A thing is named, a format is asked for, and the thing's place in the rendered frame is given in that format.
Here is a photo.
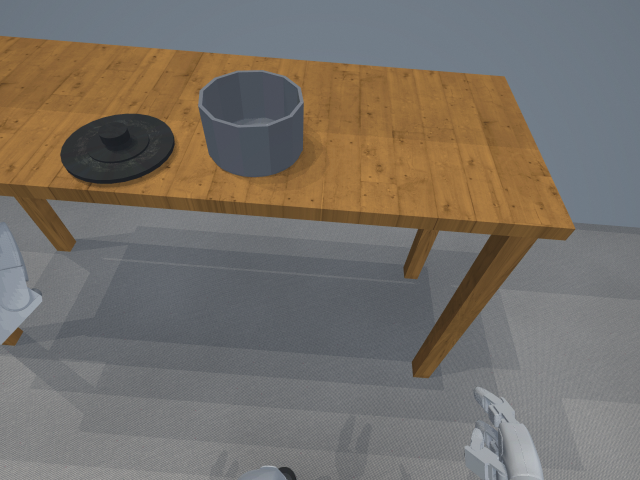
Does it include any robot left hand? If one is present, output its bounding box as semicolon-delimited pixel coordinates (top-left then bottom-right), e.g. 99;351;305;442
0;222;42;345

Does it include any knob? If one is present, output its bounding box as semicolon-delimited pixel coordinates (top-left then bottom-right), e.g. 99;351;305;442
98;122;130;146

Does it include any left robot shin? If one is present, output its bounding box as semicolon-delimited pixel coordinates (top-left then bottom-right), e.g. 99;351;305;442
260;466;286;479

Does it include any robot right hand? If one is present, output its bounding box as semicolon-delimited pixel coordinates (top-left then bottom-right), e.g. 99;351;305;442
465;387;544;480

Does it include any table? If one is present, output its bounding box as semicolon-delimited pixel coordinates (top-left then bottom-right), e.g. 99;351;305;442
0;36;575;378

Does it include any lid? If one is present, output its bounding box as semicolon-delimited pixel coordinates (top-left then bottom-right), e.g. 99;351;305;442
60;114;175;184

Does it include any pot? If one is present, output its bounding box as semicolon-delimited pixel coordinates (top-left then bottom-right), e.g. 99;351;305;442
198;70;304;177

